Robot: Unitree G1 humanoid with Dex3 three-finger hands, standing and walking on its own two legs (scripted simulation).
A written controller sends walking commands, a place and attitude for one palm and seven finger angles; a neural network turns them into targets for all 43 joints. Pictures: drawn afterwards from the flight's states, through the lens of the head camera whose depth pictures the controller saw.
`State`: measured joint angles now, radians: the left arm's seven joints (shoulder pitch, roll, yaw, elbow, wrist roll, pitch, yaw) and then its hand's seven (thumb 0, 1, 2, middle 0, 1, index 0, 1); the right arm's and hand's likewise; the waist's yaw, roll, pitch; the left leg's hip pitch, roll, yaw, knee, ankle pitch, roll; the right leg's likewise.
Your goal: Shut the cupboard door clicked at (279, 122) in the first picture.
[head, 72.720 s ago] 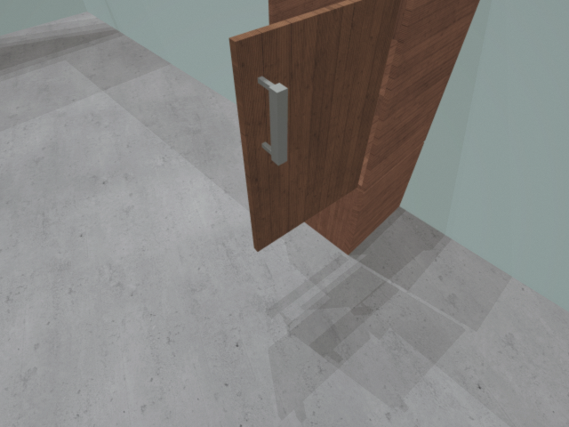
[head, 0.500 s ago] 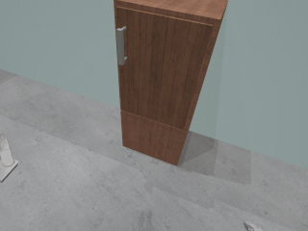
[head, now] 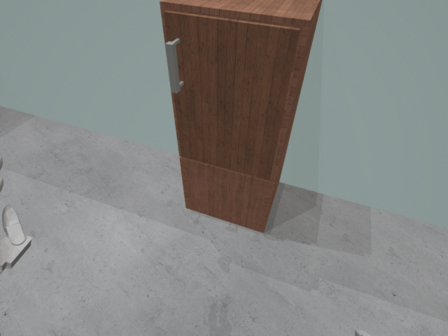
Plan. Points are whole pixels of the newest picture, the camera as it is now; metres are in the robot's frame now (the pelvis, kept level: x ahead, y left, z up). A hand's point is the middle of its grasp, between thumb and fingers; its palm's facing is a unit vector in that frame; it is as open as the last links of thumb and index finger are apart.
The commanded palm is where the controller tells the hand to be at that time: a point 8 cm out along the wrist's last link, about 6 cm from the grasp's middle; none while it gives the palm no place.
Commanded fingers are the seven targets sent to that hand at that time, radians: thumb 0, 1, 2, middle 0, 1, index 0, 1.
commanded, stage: let the arm hang, fingers relaxed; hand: left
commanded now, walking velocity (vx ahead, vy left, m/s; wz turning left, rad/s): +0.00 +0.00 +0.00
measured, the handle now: (176, 66) +0.90 +0.22 +0.09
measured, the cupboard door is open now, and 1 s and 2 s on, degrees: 0 0 0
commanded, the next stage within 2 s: look to check the result in 1.10 s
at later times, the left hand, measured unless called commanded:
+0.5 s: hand out of the picture -0.05 +0.23 -0.17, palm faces +0.06 -0.98 -0.21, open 7.1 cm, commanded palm none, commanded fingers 0.00 0.90 0.90 -0.20 -0.30 -0.20 -0.30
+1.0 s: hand out of the picture -0.02 +0.22 -0.17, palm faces +0.02 -0.98 -0.19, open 7.4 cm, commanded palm none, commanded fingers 0.00 0.90 0.90 -0.20 -0.30 -0.20 -0.30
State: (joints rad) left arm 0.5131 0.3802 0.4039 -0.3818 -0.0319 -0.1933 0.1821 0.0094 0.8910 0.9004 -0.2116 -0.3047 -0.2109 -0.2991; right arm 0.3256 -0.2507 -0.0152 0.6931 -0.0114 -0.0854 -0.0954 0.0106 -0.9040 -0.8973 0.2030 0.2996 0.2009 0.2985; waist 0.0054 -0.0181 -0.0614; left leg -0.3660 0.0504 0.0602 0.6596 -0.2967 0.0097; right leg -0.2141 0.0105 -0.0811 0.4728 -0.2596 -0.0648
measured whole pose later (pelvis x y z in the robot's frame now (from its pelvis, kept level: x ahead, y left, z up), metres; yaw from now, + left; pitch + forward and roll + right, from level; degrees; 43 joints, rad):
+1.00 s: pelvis -0.01 +0.05 +0.00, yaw +0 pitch -2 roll +0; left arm 0.29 0.15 0.01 1.13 0.02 0.00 0.02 0.00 0.91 0.90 -0.20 -0.30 -0.20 -0.30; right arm 0.34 -0.14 -0.01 1.13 -0.02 0.01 -0.03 0.00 -0.91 -0.90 0.20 0.30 0.20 0.30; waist -0.01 0.01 0.02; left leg -0.19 0.00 0.10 0.39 -0.16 0.04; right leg -0.17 -0.04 -0.06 0.41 -0.21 0.01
